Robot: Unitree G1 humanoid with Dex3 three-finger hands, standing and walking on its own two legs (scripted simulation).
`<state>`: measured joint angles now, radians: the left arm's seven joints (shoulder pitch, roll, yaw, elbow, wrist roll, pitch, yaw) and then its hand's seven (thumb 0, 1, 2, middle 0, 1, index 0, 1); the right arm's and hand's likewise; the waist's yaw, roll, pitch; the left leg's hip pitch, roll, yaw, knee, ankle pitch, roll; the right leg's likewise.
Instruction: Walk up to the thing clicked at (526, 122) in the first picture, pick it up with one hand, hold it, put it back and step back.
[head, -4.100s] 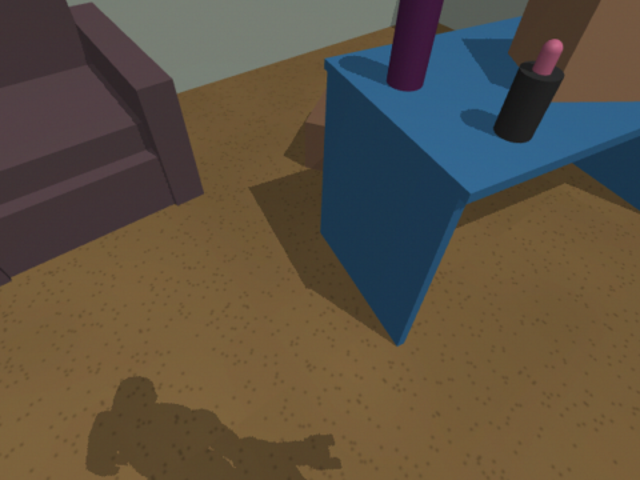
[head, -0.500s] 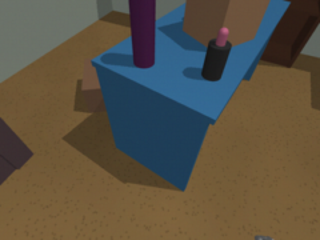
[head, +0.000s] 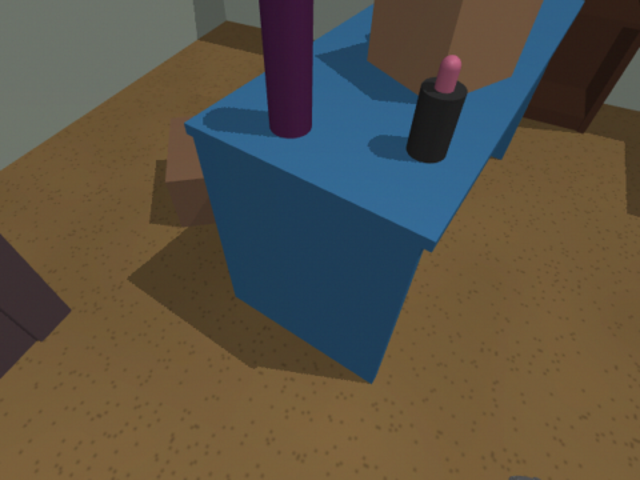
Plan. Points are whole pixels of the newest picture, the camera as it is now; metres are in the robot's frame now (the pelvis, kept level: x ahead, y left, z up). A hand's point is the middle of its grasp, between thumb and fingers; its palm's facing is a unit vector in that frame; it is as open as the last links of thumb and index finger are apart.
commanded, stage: stand
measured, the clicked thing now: (438, 108) +0.75 -0.25 +0.06
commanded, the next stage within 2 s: none
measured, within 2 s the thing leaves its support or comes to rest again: neither
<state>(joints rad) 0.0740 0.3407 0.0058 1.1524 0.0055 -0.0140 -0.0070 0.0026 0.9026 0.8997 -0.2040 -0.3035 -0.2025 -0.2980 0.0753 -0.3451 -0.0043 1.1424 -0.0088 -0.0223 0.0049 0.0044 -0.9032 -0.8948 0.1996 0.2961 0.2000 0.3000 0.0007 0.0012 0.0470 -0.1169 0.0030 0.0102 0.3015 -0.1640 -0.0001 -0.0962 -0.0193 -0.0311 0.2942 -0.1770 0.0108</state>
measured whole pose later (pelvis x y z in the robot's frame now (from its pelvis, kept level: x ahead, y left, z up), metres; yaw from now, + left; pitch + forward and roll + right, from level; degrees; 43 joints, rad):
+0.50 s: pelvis +0.00 +0.00 +0.00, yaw +0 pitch -1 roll +0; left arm 0.10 0.34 0.00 1.15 0.01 -0.01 -0.01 0.00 0.90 0.90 -0.20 -0.30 -0.20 -0.30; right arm 0.09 -0.35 0.00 1.15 -0.01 -0.02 0.01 0.00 -0.90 -0.89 0.20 0.30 0.20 0.30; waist 0.00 0.00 0.04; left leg -0.11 0.01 0.01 0.29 -0.16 0.00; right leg -0.09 -0.02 -0.03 0.29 -0.18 0.01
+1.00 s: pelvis +0.01 -0.01 +0.00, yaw +0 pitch -1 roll +0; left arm 0.10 0.34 0.00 1.14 0.01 -0.01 0.00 0.00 0.90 0.90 -0.20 -0.30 -0.20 -0.30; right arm 0.10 -0.35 0.00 1.14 -0.01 -0.02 0.00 0.00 -0.90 -0.89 0.20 0.30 0.20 0.30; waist 0.00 0.00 0.04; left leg -0.10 0.01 0.01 0.29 -0.17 -0.01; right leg -0.08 -0.01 -0.03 0.29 -0.19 0.00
